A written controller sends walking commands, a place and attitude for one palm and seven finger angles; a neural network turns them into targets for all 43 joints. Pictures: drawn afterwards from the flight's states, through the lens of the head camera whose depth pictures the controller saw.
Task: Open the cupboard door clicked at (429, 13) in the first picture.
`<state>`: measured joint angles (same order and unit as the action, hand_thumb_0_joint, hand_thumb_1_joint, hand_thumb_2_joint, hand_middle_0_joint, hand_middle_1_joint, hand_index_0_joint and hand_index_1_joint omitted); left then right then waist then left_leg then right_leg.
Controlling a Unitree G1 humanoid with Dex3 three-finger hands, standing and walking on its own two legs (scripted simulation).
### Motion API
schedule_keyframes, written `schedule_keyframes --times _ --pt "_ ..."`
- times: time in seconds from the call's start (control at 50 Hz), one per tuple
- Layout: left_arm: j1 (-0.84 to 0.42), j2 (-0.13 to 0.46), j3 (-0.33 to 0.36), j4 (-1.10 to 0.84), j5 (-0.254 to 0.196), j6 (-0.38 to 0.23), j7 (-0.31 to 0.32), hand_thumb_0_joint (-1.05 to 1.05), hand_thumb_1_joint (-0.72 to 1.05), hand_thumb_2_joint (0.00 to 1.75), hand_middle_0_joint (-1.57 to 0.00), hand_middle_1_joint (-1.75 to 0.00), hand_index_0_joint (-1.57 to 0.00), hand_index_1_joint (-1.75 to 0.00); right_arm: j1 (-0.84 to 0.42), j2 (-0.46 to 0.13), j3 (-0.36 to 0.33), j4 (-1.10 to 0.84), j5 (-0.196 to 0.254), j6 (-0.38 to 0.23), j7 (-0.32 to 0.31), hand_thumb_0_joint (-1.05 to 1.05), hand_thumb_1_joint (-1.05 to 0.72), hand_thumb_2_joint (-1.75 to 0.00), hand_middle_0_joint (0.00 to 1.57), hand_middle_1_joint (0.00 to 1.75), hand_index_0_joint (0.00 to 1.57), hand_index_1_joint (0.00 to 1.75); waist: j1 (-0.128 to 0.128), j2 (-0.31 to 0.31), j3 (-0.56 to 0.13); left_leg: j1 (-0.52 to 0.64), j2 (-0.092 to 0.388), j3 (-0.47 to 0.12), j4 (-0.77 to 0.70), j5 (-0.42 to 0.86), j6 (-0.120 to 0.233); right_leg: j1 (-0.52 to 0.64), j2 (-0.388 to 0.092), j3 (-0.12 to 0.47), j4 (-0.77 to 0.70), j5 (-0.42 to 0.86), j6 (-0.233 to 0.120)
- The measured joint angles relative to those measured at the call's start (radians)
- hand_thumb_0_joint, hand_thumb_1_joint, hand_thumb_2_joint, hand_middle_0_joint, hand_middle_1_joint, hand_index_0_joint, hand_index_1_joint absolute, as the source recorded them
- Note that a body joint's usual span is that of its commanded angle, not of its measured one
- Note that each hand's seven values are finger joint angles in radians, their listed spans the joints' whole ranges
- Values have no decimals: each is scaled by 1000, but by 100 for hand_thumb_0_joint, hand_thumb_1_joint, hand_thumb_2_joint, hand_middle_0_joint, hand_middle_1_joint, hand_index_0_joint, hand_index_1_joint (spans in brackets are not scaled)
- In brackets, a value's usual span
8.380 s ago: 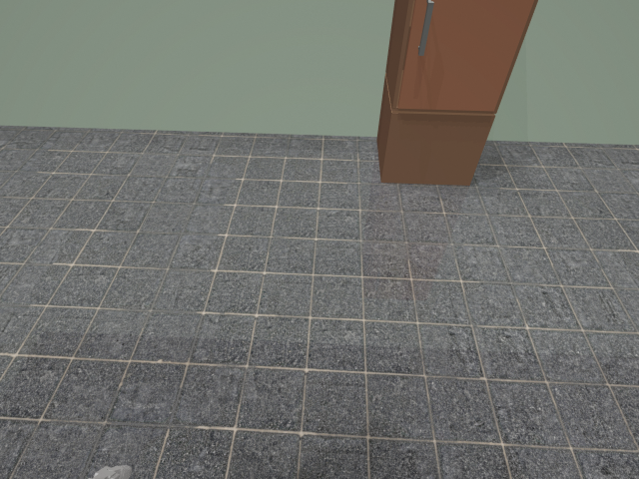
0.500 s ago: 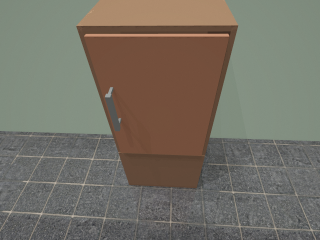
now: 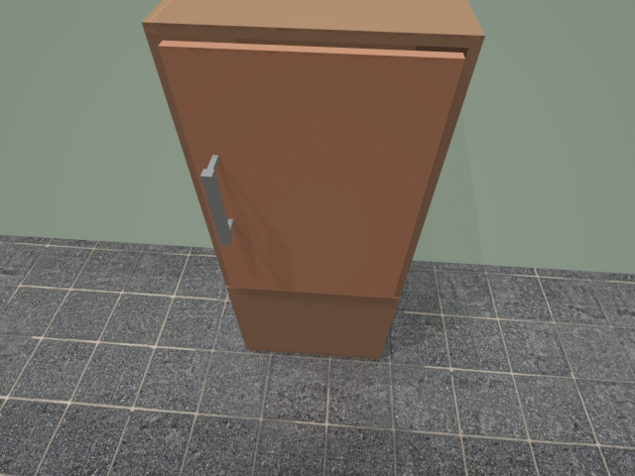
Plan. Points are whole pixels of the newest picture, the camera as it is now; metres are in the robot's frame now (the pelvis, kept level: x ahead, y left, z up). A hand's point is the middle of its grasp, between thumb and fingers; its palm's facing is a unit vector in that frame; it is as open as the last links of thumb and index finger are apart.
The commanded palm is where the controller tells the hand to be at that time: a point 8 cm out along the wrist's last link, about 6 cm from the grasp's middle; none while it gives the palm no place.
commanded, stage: look again from close up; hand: left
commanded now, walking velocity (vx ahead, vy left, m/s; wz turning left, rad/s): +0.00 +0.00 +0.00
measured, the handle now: (220, 203) +0.56 +0.21 -0.02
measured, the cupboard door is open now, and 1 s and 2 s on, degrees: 0 0 0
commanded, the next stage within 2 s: raise the hand with hooked fingers in 0.46 s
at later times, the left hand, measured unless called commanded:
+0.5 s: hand out of the picture +0.04 +0.23 -0.17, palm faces +0.01 -0.97 -0.23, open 7.4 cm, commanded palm none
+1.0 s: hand (143, 457) +0.16 +0.23 -0.07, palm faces +0.03 -1.00 -0.03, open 8.7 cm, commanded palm +0.15 +0.29 -0.05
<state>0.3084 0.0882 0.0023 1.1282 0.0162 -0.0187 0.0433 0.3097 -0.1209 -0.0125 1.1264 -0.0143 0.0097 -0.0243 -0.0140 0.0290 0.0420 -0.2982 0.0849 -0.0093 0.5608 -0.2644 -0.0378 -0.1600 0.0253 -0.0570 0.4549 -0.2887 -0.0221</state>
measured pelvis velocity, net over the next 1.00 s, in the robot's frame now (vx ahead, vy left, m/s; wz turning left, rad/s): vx -0.03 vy -0.01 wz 0.01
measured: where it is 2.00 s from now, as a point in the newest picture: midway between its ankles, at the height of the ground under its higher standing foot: outside the picture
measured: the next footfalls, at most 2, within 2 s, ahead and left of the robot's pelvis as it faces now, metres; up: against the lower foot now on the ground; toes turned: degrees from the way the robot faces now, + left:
none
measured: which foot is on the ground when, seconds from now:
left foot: down 0.00-1.00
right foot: down 0.00-1.00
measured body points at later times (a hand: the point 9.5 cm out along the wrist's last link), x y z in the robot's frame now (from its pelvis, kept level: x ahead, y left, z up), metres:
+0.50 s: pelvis +0.02 +0.04 +0.00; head +0.03 +0.04 +0.45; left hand +0.04 +0.28 -0.16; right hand +0.06 -0.19 -0.15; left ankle +0.02 +0.14 -0.74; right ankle -0.03 -0.10 -0.74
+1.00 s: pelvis -0.03 -0.01 -0.09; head +0.02 +0.00 +0.35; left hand +0.15 +0.28 -0.06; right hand +0.20 -0.27 -0.13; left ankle +0.02 +0.14 -0.74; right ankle -0.03 -0.10 -0.74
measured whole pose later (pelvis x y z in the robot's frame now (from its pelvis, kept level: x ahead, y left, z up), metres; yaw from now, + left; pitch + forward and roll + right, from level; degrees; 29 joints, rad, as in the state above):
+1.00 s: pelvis -0.03 -0.01 -0.09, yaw +1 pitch +14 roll +0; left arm 0.33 0.26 0.33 0.29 -0.37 -0.52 -0.52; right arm 0.15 -0.29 -0.07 0.53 0.03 -0.26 -0.05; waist 0.02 -0.02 -0.15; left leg -0.94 0.06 -0.03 1.17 -0.47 -0.05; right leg -0.85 0.00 -0.07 1.19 -0.59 -0.04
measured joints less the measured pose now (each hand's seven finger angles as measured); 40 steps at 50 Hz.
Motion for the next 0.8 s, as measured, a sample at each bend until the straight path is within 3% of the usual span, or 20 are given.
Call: schedule_keyframes --times 0.06,0.28,0.58,0.6,0.62,0.66,0.7,0.74,0.8 --pt "18 1 -6 -16 5 -7 1 1 91 90 -20 -30 -20 -30 -12 -21 -4 -43 -7 -9 -2 1 -93 -90 20 30 20 30 -13 14 -10 1 -14 11 20 -12 16 -16 -3 -6 42 -27 9" --pt "-16 78 2 -61 3 12 -4 1 91 90 -20 -30 -20 -30 -39 -52 11 -83 -6 -29 -2 2 -95 -90 20 30 20 30 14 -27 -36 38 -78 49 -11 -20 55 -5 -71 24 61 -54 51" --pt "-45 108 -5 -57 4 14 -4 0 90 90 -20 -30 -20 -30 -81 -62 25 -70 0 -29 5 0 -92 -90 20 30 20 30 18 -33 -16 60 -88 58 -53 -6 58 10 -81 31 29 -45 61" --pt "3 103 22 -214 -31 74 -6 1 90 90 -20 -30 -20 -30 -66 -63 23 -108 11 -40 4 0 -92 -90 20 30 20 30 15 -34 -14 49 -86 56 -43 -9 57 1 -80 28 35 -46 59" --pt "62 101 45 -406 -54 85 0 1 90 90 -20 -30 -20 -30 -42 -61 24 -148 19 -84 -8 1 -92 -90 20 30 20 30 23 -44 -15 48 -89 60 -47 -7 55 -18 -83 31 62 -49 47" --pt "145 102 57 -712 -97 41 32 2 89 90 -20 -30 -20 -30 -11 -57 16 -213 35 -179 -27 1 -91 -90 20 30 20 30 22 -60 -35 38 -100 65 -55 1 50 -65 -97 26 133 -63 22" --pt "135 94 82 -872 -130 -29 25 2 87 89 -20 -32 -20 -32 -8 -63 0 -276 33 -233 -32 1 -91 -90 20 30 20 30 1 -51 -59 -14 -105 47 -11 -6 47 -94 -101 16 155 -90 21" --pt "76 87 132 -912 -156 -146 -27 1 85 88 -20 -33 -20 -33 -37 -75 -13 -327 22 -250 -28 1 -91 -90 20 30 20 30 -12 -35 -93 -109 -92 36 71 -30 42 -168 -90 11 201 -116 41" --pt "3 105 205 -886 -204 -349 -169 1 80 86 -20 -36 -20 -36 -97 -86 -32 -402 13 -253 -8 1 -91 -90 20 30 20 30 -15 -36 -148 -276 -64 37 212 -74 26 -344 -67 18 349 -151 27"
